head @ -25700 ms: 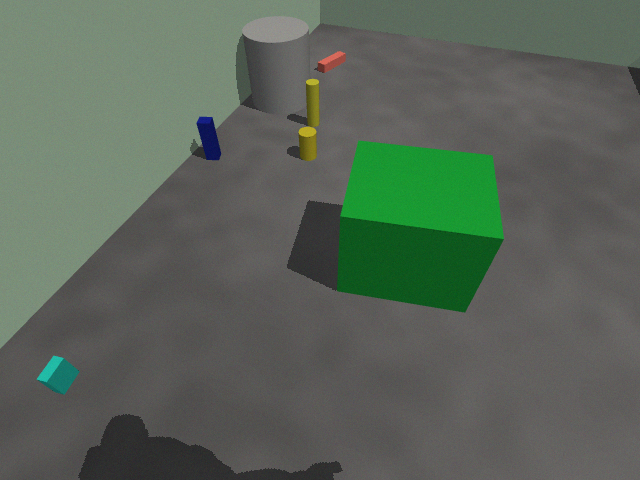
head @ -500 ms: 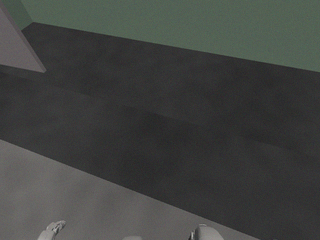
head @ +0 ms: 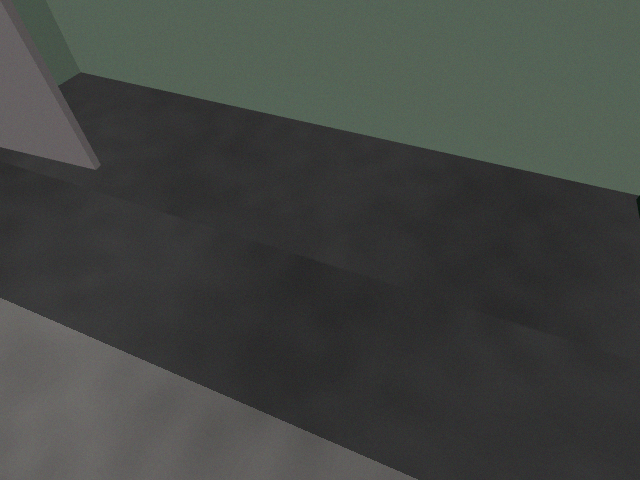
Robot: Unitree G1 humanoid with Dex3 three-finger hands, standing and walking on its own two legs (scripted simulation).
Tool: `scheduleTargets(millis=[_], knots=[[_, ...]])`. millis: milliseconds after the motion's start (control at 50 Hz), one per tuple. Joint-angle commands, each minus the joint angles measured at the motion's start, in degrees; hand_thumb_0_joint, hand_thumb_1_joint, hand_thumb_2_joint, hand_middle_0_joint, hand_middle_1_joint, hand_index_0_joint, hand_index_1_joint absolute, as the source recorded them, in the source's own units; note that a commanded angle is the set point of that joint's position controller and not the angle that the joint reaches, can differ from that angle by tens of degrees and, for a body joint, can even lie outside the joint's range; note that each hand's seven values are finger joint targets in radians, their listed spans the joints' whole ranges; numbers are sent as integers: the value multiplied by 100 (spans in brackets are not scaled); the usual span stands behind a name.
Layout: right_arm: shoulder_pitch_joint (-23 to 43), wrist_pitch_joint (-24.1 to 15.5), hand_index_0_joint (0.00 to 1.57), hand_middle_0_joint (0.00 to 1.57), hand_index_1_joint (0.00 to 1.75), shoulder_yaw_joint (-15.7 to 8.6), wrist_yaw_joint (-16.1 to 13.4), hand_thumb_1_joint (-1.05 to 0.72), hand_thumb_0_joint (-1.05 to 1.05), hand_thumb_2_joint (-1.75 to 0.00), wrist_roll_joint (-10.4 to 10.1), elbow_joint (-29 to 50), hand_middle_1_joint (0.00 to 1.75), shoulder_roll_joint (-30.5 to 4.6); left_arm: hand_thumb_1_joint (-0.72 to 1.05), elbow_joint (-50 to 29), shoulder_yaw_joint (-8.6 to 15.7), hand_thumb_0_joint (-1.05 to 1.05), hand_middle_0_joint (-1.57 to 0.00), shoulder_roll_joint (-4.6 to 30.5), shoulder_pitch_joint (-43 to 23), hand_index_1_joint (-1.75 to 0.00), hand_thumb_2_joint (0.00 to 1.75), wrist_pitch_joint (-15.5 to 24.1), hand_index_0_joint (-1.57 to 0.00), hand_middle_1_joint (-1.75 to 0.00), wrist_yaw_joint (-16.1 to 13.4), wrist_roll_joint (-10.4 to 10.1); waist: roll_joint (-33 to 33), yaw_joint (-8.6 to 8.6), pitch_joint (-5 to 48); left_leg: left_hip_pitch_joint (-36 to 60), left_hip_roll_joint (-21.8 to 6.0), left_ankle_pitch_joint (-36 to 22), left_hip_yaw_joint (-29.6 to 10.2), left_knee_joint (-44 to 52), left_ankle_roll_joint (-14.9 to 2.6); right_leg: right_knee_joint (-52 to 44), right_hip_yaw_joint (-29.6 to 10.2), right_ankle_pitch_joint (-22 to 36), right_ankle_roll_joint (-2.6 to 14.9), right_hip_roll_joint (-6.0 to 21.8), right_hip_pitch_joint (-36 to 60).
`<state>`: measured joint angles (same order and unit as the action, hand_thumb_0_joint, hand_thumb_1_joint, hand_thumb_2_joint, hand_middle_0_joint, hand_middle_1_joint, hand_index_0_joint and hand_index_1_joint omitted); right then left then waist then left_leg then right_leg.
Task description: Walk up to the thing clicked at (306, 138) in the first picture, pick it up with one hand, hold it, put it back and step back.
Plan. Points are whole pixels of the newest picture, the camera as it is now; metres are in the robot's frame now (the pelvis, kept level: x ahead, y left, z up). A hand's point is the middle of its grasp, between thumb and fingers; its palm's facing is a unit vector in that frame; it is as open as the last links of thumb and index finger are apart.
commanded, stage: walk up
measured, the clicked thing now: out of the picture -1.60 +1.48 -0.70
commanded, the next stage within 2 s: stand in 0.40 s
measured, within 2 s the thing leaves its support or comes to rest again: neither
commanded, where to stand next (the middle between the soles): +0.04 +0.01 m, yaw -2 degrees
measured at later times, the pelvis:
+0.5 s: pelvis +0.01 -0.01 +0.01, yaw +0 degrees
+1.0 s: pelvis +0.01 -0.02 +0.01, yaw +0 degrees
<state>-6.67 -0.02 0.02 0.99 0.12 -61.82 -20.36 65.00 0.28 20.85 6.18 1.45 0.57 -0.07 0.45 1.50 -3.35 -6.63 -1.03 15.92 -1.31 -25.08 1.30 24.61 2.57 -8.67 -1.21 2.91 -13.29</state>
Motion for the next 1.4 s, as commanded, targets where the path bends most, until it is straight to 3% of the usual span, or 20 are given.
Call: scheduleTargets(millis=[0,160,280,420,560,620,660,760,920,1140,1320,1360,1380], knots=[[236,-81,20,20,30,-315,-88,-90,0,-90,-23,261,30,-1280,90,-332,242,0,-20,1211,-412,-30,90,154,-20,-30,-87,26,-75,-119,615,-193,-530,-1048,-370,583,-317,-418,-543,873,218,553,639],[332,-45,20,20,30,-316,-89,-90,0,-90,-21,149,30,-1230,90,-238,276,0,-20,1172,-480,-30,90,136,-20,-30,-109,56,-217,-101,724,37,-567,-1365,-345,689,-282,-518,-486,950,187,586,786],[331,-18,20,20,30,-302,-74,-90,0,-90,4,81,30,-1210,90,-270,300,0,-20,1184,-596,-30,90,127,-20,-30,-119,58,-174,-101,562,-61,-517,-1121,-335,804,-249,-676,-565,606,173,597,758],[409,-131,20,20,30,-284,-98,-90,0,-90,64,76,30,-1200,90,-211,283,0,-20,1140,-526,-30,90,89,-20,-30,-93,34,-86,-105,648,-60,-652,-1366,-422,992,-157,-539,-482,982,181,535,981],[343,-146,20,20,30,-276,-122,-90,0,-90,49,41,30,-1211,90,-218,269,0,-20,1143,-557,-30,90,52,-20,-30,-69,50,77,-102,502,-295,-632,-1017,-396,1121,-126,-584,-506,700,194,527,1109],[313,-135,20,20,30,-281,-118,-90,0,-90,49,27,30,-1163,90,-223,283,0,-20,1213,-539,-30,90,40,-20,-30,-63,53,-7,-106,429,-155,-592,-779,-362,1088,-115,-721,-568,222,211,507,841],[217,-137,20,20,30,-274,-121,-90,0,-90,54,8,30,-1187,90,-250,266,0,-20,1173,-580,-30,90,33,-20,-30,-54,56,41,-142,426,-284,-614,-764,-364,1093,-126,-690,-580,362,228,525,956],[214,-121,20,20,30,-288,-109,-90,0,-90,58,15,30,-1187,90,-247,269,0,-20,1206,-500,-30,90,35,-20,-30,-53,51,-79,-127,408,-209,-580,-623,-346,1021,-141,-795,-625,58,229,516,796],[123,-127,20,20,30,-265,-125,-90,0,-90,55,8,30,-1196,90,-273,255,0,-20,1214,-426,-30,90,57,-20,-30,-61,31,-74,-157,605,48,-631,-1072,-316,962,-129,-658,-617,885,252,530,850],[48,-90,20,20,30,-251,-112,-90,0,-90,64,37,30,-1156,90,-297,263,0,-20,1235,-431,-30,90,35,-20,-30,-69,42,-147,-151,308,-175,-593,-565,-276,990,-155,-883,-682,13,233,517,682],[-40,-126,20,20,30,-230,-112,-90,0,-90,60,68,30,-1167,90,-324,287,0,-20,1218,-427,-30,90,30,-20,-30,-32,37,-50,-129,296,-296,-610,-505,-314,1071,-151,-790,-670,-95,245,485,742],[13,-134,20,20,30,-234,-124,-90,0,-90,68,80,30,-1213,90,-319,284,0,-20,1197,-393,-30,90,23,-20,-30,-26,40,33,-112,380,-247,-654,-571,-344,1069,-163,-706,-654,137,249,488,778],[-107,-44,20,20,30,-440,-85,-90,0,-90,101,407,30,-1684,90,-754,522,0,-20,1488,-697,-30,90,-63,-20,-30,21,28,2,8,-7,-1481,-417,-1604,-749,530,-425,-93,-209,-290,249,251,1053]])
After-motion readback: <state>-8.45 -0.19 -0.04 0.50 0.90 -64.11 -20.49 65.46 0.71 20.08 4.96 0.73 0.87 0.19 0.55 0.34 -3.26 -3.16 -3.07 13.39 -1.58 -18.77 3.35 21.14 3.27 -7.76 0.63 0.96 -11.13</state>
